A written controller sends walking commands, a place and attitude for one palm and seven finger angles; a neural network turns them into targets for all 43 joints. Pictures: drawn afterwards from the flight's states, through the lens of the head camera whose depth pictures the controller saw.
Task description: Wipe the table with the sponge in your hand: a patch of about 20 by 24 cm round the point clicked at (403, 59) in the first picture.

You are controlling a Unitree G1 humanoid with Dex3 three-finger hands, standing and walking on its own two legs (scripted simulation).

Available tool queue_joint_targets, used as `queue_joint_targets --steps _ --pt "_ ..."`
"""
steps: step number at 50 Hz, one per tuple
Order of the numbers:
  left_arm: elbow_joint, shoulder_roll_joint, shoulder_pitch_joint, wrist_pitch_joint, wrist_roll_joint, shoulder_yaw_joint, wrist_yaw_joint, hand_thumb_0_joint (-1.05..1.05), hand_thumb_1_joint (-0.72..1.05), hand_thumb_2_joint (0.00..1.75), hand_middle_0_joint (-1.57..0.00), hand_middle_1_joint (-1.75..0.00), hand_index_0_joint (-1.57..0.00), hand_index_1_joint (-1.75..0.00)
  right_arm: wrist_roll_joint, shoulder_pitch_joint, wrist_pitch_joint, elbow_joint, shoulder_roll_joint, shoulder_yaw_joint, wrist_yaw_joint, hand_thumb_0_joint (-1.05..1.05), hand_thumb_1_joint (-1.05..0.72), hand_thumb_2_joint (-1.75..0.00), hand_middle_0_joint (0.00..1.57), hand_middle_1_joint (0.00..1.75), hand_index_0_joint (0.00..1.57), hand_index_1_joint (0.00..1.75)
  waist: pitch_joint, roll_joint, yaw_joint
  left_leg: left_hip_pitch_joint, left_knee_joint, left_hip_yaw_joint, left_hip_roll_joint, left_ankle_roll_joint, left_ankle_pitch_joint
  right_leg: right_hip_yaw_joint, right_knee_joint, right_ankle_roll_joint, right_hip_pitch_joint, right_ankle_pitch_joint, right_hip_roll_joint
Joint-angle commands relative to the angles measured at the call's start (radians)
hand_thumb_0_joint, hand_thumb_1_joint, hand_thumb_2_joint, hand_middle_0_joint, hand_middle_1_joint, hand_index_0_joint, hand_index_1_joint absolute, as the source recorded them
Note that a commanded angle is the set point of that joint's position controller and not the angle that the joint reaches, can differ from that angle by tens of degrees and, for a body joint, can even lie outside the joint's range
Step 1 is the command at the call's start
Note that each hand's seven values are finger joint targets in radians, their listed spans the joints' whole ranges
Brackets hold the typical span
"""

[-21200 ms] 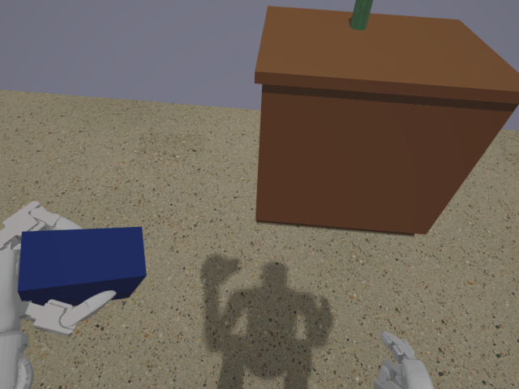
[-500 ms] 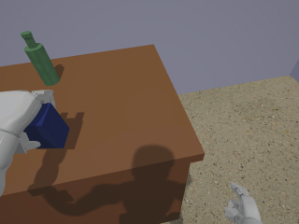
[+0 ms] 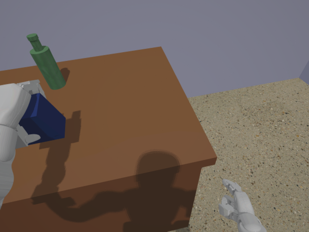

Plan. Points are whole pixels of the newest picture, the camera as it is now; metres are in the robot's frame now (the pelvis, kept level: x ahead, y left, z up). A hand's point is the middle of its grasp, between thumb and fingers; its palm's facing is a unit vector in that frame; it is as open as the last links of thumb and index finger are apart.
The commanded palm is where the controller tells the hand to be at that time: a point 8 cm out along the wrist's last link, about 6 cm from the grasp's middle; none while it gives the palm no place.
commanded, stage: move the sponge above the wiping area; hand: left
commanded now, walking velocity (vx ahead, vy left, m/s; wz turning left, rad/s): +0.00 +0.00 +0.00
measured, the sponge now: (33, 125) +0.25 +0.35 +0.17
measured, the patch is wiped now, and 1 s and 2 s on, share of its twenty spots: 0.05 0.05 0.05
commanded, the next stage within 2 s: none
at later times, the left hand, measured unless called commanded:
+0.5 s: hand (28, 127) +0.23 +0.33 +0.19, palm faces +0.13 +0.00 -0.99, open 9.7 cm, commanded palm +0.19 +0.31 +0.24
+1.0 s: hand (44, 138) +0.24 +0.31 +0.15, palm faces -0.09 -0.04 -1.00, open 9.7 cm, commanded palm +0.20 +0.31 +0.24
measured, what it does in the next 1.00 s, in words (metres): stands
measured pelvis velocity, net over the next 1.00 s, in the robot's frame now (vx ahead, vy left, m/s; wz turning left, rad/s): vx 0.01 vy -0.02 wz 0.01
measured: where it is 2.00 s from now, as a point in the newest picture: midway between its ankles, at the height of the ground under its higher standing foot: outside the picture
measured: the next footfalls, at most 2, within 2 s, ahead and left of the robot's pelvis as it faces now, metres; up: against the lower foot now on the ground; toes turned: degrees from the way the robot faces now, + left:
none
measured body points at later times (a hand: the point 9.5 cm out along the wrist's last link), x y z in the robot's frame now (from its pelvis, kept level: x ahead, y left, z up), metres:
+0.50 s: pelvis +0.00 -0.02 +0.00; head +0.00 -0.07 +0.45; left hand +0.22 +0.32 +0.24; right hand +0.24 -0.21 -0.09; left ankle +0.03 +0.11 -0.74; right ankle +0.01 -0.13 -0.74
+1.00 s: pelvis +0.01 -0.02 +0.00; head +0.01 -0.07 +0.44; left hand +0.24 +0.31 +0.20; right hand +0.24 -0.24 -0.10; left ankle +0.03 +0.11 -0.74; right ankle +0.01 -0.13 -0.74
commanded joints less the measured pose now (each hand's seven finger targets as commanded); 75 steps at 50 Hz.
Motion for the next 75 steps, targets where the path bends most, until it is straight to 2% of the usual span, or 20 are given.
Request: queue_joint_targets --steps 1,5,10,16,25,30,33,35,37,40,45,49,52,54,55,60,62,67,71,75 --pt "-0.112 0.151 -0.065 0.082 0.001 0.041 -0.044 0.00 0.10 1.30 -1.20 -1.60 -1.20 -1.60 0.006 -0.197 -0.044 -0.194 -0.158 -0.040 -0.010 0.00 -0.90 -0.90 0.20 0.30 0.20 0.30 -0.158 -0.012 -0.015 0.004 -0.084 -0.014 0.000 -0.007 0.103 -0.029 -0.042 -0.058 0.031 0.090 0.041" --pt "-0.329 0.182 -0.126 0.072 0.051 0.009 -0.097 0.00 0.10 1.30 -1.20 -1.60 -1.20 -1.60 0.006 -0.261 -0.077 -0.236 -0.125 -0.023 -0.016 0.00 -0.90 -0.90 0.20 0.30 0.20 0.30 -0.267 0.039 -0.022 0.063 -0.058 -0.028 -0.014 0.018 0.120 0.001 -0.023 -0.063 0.049 0.087 0.055" --pt "-0.459 0.406 -0.254 -0.055 0.136 0.205 -0.024 0.00 0.10 1.30 -1.20 -1.60 -1.20 -1.60 -0.020 -0.192 -0.109 -0.211 -0.117 -0.028 -0.043 0.00 -0.90 -0.90 0.20 0.30 0.20 0.30 -0.296 0.101 0.003 0.106 -0.053 -0.061 -0.021 0.029 0.157 0.039 -0.016 -0.092 0.073 0.054 0.082" --pt "-0.060 0.261 -0.233 0.005 0.024 0.168 0.051 0.00 0.10 1.30 -1.20 -1.60 -1.20 -1.60 -0.005 -0.137 -0.070 -0.128 -0.149 -0.064 -0.023 0.00 -0.90 -0.90 0.20 0.30 0.20 0.30 -0.117 0.007 -0.007 0.038 -0.064 -0.016 0.001 -0.008 0.122 0.008 -0.079 -0.077 0.015 0.047 0.049" --pt "-0.191 0.172 -0.040 0.078 0.028 0.023 -0.123 0.00 0.10 1.30 -1.20 -1.60 -1.20 -1.60 0.016 -0.235 -0.079 -0.220 -0.140 -0.034 -0.017 0.00 -0.90 -0.90 0.20 0.30 0.20 0.30 -0.187 -0.041 -0.029 0.016 -0.033 -0.007 -0.023 0.021 0.098 0.019 -0.034 -0.049 0.017 0.092 0.048" --pt "-0.384 0.475 -0.263 -0.074 0.108 0.248 -0.079 0.00 0.10 1.30 -1.20 -1.60 -1.20 -1.60 -0.012 -0.175 -0.120 -0.219 -0.136 -0.035 -0.054 0.00 -0.90 -0.90 0.20 0.30 0.20 0.30 -0.288 0.012 -0.013 0.105 -0.007 -0.030 -0.042 0.039 0.143 0.061 -0.038 -0.071 0.042 0.058 0.063" --pt "-0.233 0.419 -0.242 -0.135 0.088 0.264 0.004 0.00 0.10 1.30 -1.20 -1.60 -1.20 -1.60 -0.015 -0.077 -0.114 -0.172 -0.126 -0.064 -0.064 0.00 -0.90 -0.90 0.20 0.30 0.20 0.30 -0.209 0.018 -0.023 0.105 -0.009 -0.016 -0.038 0.024 0.157 0.041 -0.070 -0.076 0.031 0.064 0.058" --pt "-0.117 0.375 -0.279 -0.112 0.050 0.250 0.041 0.00 0.10 1.30 -1.20 -1.60 -1.20 -1.60 0.007 -0.119 -0.114 -0.157 -0.128 -0.064 -0.053 0.00 -0.90 -0.90 0.20 0.30 0.20 0.30 -0.146 0.085 -0.012 0.087 -0.019 -0.024 -0.033 0.012 0.132 0.090 -0.090 -0.094 0.001 0.029 0.065" --pt "-0.007 0.322 -0.266 -0.071 0.010 0.216 0.056 0.00 0.10 1.30 -1.20 -1.60 -1.20 -1.60 0.008 -0.091 -0.092 -0.125 -0.147 -0.081 -0.042 0.00 -0.90 -0.90 0.20 0.30 0.20 0.30 -0.133 0.046 -0.019 0.055 -0.026 -0.009 -0.021 0.000 0.127 0.049 -0.088 -0.072 0.027 0.052 0.049" --pt "0.095 0.284 -0.193 0.010 0.008 0.161 0.003 0.00 0.10 1.30 -1.20 -1.60 -1.20 -1.60 0.017 -0.165 -0.089 -0.141 -0.165 -0.064 -0.031 0.00 -0.90 -0.90 0.20 0.30 0.20 0.30 -0.093 0.003 -0.013 -0.010 -0.035 -0.007 -0.025 0.002 0.104 0.058 -0.074 -0.068 0.010 0.051 0.049" --pt "-0.067 0.199 -0.032 0.057 0.020 0.050 -0.133 0.00 0.10 1.30 -1.20 -1.60 -1.20 -1.60 0.021 -0.205 -0.081 -0.215 -0.151 -0.046 -0.017 0.00 -0.90 -0.90 0.20 0.30 0.20 0.30 -0.208 -0.015 -0.027 0.007 -0.005 0.003 -0.029 0.022 0.169 0.019 -0.011 -0.050 0.055 0.191 0.037" --pt "-0.350 0.321 -0.028 -0.051 0.034 0.137 -0.165 0.00 0.10 1.30 -1.20 -1.60 -1.20 -1.60 -0.009 -0.127 -0.093 -0.232 -0.144 -0.058 -0.028 0.00 -0.90 -0.90 0.20 0.30 0.20 0.30 -0.292 -0.048 -0.025 0.070 0.018 -0.009 -0.036 0.047 0.228 -0.011 0.007 -0.034 0.064 0.236 0.033" --pt "-0.426 0.462 -0.051 -0.148 0.057 0.326 -0.066 0.00 0.10 1.30 -1.20 -1.60 -1.20 -1.60 -0.024 -0.068 -0.115 -0.219 -0.122 -0.059 -0.046 0.00 -0.90 -0.90 0.20 0.30 0.20 0.30 -0.296 -0.024 -0.005 0.116 0.017 -0.019 -0.029 0.040 0.276 -0.005 -0.005 -0.058 0.065 0.197 0.049" --pt "-0.398 0.443 -0.051 -0.162 0.048 0.366 0.016 0.00 0.10 1.30 -1.20 -1.60 -1.20 -1.60 -0.021 -0.043 -0.104 -0.205 -0.114 -0.076 -0.044 0.00 -0.90 -0.90 0.20 0.30 0.20 0.30 -0.246 0.010 0.000 0.114 0.018 -0.021 -0.021 0.025 0.301 0.022 -0.028 -0.072 0.051 0.195 0.053" --pt "-0.355 0.418 -0.082 -0.138 0.037 0.357 0.055 0.00 0.10 1.30 -1.20 -1.60 -1.20 -1.60 -0.005 -0.091 -0.106 -0.197 -0.115 -0.070 -0.036 0.00 -0.90 -0.90 0.20 0.30 0.20 0.30 -0.193 0.093 0.013 0.098 0.006 -0.031 -0.023 0.013 0.282 0.072 -0.045 -0.095 0.027 0.155 0.067" --pt "-0.028 0.267 -0.110 -0.025 -0.027 0.216 0.073 0.00 0.10 1.30 -1.20 -1.60 -1.20 -1.60 0.018 -0.129 -0.061 -0.149 -0.152 -0.073 -0.019 0.00 -0.90 -0.90 0.20 0.30 0.20 0.30 -0.073 -0.013 -0.010 0.029 -0.037 -0.012 -0.005 -0.009 0.156 0.047 -0.083 -0.073 -0.007 0.076 0.061" --pt "-0.021 0.255 -0.054 0.007 -0.032 0.179 0.028 0.00 0.10 1.30 -1.20 -1.60 -1.20 -1.60 0.012 -0.111 -0.045 -0.162 -0.169 -0.071 -0.019 0.00 -0.90 -0.90 0.20 0.30 0.20 0.30 -0.110 -0.067 -0.013 0.013 -0.055 -0.002 0.000 -0.004 0.133 -0.005 -0.063 -0.048 0.029 0.094 0.043" --pt "-0.140 0.136 -0.043 0.056 -0.019 0.000 -0.085 0.00 0.10 1.30 -1.20 -1.60 -1.20 -1.60 0.014 -0.168 -0.069 -0.202 -0.156 -0.050 -0.024 0.00 -0.90 -0.90 0.20 0.30 0.20 0.30 -0.165 -0.006 -0.043 0.028 -0.057 -0.014 -0.010 0.009 0.105 -0.030 -0.047 -0.042 0.022 0.115 0.037" --pt "-0.463 0.291 -0.214 -0.018 0.082 0.056 -0.105 0.00 0.10 1.30 -1.20 -1.60 -1.20 -1.60 -0.017 -0.170 -0.112 -0.225 -0.136 -0.037 -0.045 0.00 -0.90 -0.90 0.20 0.30 0.20 0.30 -0.344 0.056 -0.030 0.105 -0.037 -0.043 -0.022 0.034 0.183 -0.021 -0.010 -0.058 0.072 0.115 0.048" --pt "-0.508 0.429 -0.158 -0.092 0.119 0.280 0.013 0.00 0.10 1.30 -1.20 -1.60 -1.20 -1.60 -0.027 -0.155 -0.120 -0.212 -0.112 -0.040 -0.043 0.00 -0.90 -0.90 0.20 0.30 0.20 0.30 -0.307 0.113 0.027 0.105 -0.041 -0.078 -0.011 0.022 0.248 0.037 0.000 -0.099 0.101 0.111 0.084"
